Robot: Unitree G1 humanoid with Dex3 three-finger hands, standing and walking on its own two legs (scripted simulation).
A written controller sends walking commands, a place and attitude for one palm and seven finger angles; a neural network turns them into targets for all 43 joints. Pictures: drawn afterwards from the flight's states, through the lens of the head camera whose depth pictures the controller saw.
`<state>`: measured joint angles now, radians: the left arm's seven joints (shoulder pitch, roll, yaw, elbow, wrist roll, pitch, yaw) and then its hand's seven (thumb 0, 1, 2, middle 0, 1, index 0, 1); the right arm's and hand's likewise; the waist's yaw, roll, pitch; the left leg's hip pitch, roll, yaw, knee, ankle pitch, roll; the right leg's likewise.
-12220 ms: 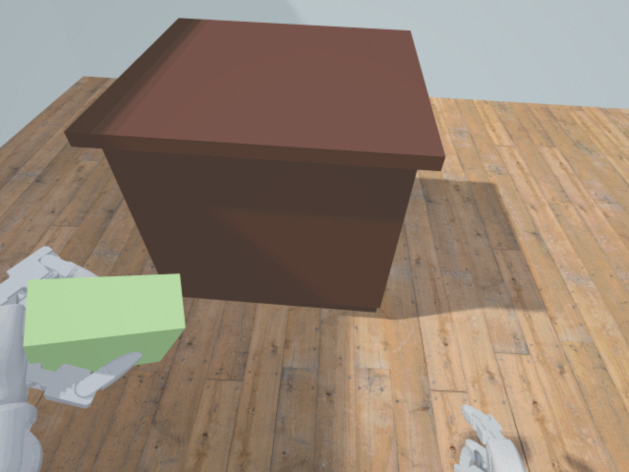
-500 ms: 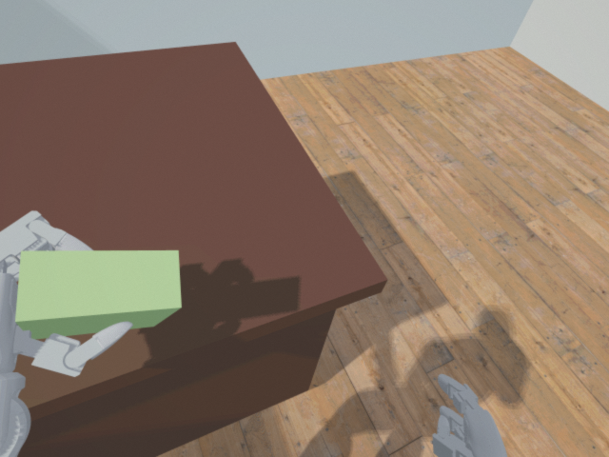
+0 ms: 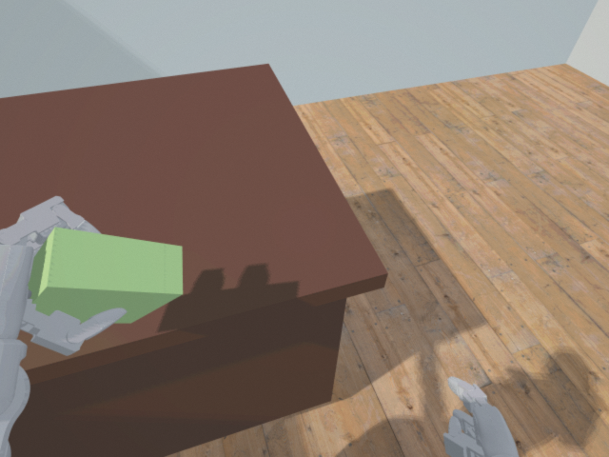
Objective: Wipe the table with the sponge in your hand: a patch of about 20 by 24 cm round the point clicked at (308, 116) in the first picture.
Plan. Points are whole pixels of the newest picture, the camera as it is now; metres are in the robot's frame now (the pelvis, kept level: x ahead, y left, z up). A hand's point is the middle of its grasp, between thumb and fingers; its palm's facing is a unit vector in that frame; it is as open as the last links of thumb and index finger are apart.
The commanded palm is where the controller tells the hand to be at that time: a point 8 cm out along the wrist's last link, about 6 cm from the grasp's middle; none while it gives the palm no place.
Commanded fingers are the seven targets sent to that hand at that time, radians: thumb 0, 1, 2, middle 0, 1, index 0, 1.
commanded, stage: turn the palm down, sponge in hand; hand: left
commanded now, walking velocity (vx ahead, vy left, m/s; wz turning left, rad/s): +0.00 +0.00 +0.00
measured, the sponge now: (118, 285) +0.24 +0.24 +0.15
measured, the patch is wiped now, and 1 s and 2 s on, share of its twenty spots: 0.00 0.00 0.00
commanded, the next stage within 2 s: move the sponge above the wiping area in 1.78 s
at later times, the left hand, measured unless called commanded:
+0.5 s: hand (83, 262) +0.24 +0.27 +0.18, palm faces +0.28 -0.43 -0.86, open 9.6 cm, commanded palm +0.20 +0.28 +0.23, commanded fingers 0.00 0.10 1.30 -1.20 -1.60 -1.20 -1.60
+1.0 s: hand (69, 239) +0.26 +0.29 +0.19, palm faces +0.19 -0.23 -0.95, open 9.6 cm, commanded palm +0.22 +0.29 +0.26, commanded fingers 0.00 0.10 1.30 -1.20 -1.60 -1.20 -1.60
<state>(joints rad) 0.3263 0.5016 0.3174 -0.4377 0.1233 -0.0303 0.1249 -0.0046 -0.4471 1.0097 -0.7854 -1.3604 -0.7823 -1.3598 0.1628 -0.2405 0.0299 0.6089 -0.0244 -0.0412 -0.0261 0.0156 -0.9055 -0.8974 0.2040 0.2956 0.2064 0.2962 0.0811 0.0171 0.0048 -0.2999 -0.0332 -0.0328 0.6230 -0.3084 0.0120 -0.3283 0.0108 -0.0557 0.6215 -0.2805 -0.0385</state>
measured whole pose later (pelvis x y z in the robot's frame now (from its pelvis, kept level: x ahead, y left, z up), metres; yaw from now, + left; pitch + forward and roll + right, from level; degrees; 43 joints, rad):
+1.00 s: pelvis +0.03 +0.02 +0.02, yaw -1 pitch -2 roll +0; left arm 0.18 0.65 0.11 -0.51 0.58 0.45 -0.07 0.00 -0.45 1.01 -0.78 -1.36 -0.78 -1.36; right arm 0.03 -0.27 0.07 0.58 0.04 0.07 -0.08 0.02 -0.91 -0.90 0.20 0.30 0.21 0.30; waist 0.13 0.10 0.01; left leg -0.15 -0.05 -0.01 0.43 -0.25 0.04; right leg -0.19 0.00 -0.02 0.45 -0.23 -0.02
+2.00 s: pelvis +0.01 -0.01 +0.02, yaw -2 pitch -4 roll +1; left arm 0.09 0.64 0.02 -0.38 0.75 0.48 -0.09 0.00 -0.45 1.01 -0.78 -1.36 -0.78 -1.36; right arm 0.00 -0.29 0.05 0.62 0.05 0.07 -0.06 0.02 -0.91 -0.90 0.20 0.30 0.20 0.30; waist 0.13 0.13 0.02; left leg -0.11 -0.02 -0.01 0.40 -0.22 0.00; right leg -0.18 0.03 -0.02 0.47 -0.22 -0.06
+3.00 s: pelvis +0.02 +0.01 +0.02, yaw -2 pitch -4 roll +1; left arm 0.12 0.60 0.00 -0.29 0.81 0.44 -0.08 0.00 -0.45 1.02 -0.78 -1.37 -0.78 -1.37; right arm 0.00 -0.27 0.06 0.63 0.04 0.07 -0.05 0.02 -0.91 -0.90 0.20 0.30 0.21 0.30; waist 0.14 0.11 0.02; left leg -0.09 -0.05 0.00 0.39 -0.22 0.03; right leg -0.15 0.00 -0.01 0.42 -0.21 -0.02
